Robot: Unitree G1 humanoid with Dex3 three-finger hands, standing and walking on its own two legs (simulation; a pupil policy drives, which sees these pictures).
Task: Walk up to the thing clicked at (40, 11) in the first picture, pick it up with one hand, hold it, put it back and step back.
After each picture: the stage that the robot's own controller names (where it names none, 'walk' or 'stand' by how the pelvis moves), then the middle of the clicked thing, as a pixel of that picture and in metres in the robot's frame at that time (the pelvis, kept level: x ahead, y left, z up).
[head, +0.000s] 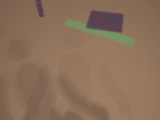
stand; (39, 8) +2.02 +0.56 -0.66
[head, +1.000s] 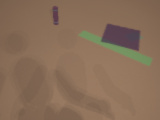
walk; (55, 15) +1.93 +0.26 -0.64
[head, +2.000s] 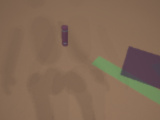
walk; (64, 36) +1.34 +0.12 -0.65
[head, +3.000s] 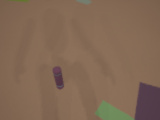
walk; (58, 78) +0.83 +0.19 -0.63
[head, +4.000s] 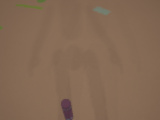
walk; (67, 110) +0.52 +0.16 -0.64
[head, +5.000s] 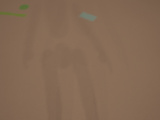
stand; out of the picture +0.38 +0.18 -0.64
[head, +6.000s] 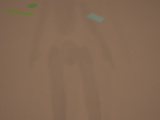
stand; out of the picture +0.37 +0.17 -0.65
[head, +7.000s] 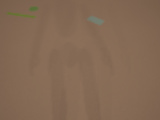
stand; out of the picture +0.39 +0.17 -0.66
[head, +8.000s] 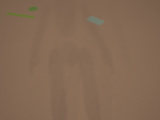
stand; out of the picture +0.38 +0.18 -0.66
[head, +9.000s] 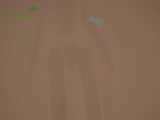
stand; out of the picture +0.36 +0.17 -0.66
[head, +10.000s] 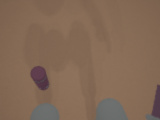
go down; (41, 79) +0.43 +0.17 -0.41
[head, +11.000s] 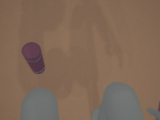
go down; (35, 60) +0.46 +0.18 -0.28
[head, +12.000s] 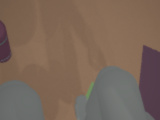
close in; out of the picture +0.46 +0.21 -0.19
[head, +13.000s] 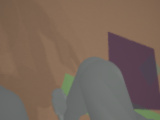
close; out of the picture +0.46 +0.24 -0.17
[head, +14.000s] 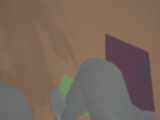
lift; out of the picture +0.42 +0.24 -0.17
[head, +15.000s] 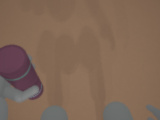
lift; (24, 78) +0.34 +0.18 +0.02
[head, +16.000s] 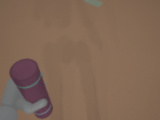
hold; (35, 93) +0.31 +0.16 +0.02
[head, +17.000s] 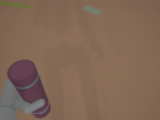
hold; (33, 93) +0.31 +0.17 +0.03
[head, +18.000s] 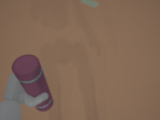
crouch; (36, 87) +0.33 +0.15 +0.02
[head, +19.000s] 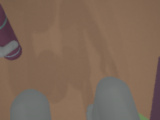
crouch; (2, 36) +0.48 +0.19 -0.05
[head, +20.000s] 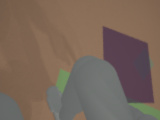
lower; out of the picture +0.46 +0.26 -0.18
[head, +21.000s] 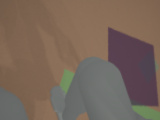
lower; out of the picture +0.46 +0.26 -0.17
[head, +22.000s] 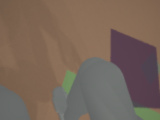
lower; out of the picture +0.46 +0.26 -0.17
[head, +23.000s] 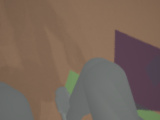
lower; out of the picture +0.45 +0.25 -0.17
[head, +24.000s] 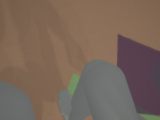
loosen; out of the picture +0.44 +0.22 -0.16
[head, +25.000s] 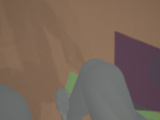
withdraw; out of the picture +0.44 +0.23 -0.18
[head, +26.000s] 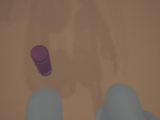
walk; (42, 62) +0.46 +0.17 -0.29
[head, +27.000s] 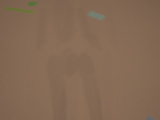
stand; out of the picture +0.37 +0.15 -0.59
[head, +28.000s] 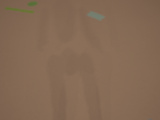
stand; out of the picture +0.38 +0.16 -0.60
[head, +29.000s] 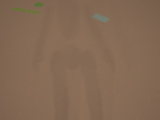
stand; out of the picture +0.39 +0.15 -0.63
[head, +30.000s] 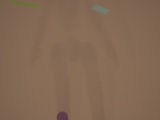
walk; out of the picture +0.41 +0.15 -0.65
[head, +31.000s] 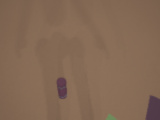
walk; (62, 89) +0.59 +0.12 -0.64
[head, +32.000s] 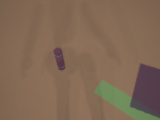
walk; (59, 59) +0.89 +0.25 -0.63
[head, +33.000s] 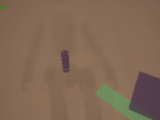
stand; (65, 61) +1.02 +0.15 -0.64
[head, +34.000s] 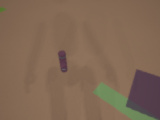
stand; (63, 62) +1.03 +0.18 -0.66
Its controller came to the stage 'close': yes
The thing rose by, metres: 0.69
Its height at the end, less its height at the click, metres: +0.00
